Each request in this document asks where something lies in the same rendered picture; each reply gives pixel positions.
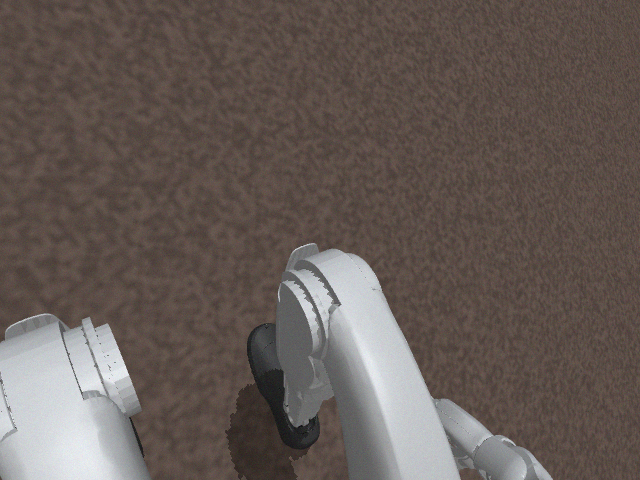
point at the right robot foot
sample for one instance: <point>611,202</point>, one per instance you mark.
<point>269,377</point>

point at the right robot arm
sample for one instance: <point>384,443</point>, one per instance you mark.
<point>498,458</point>

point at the right robot hand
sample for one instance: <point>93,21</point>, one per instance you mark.
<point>464,432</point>

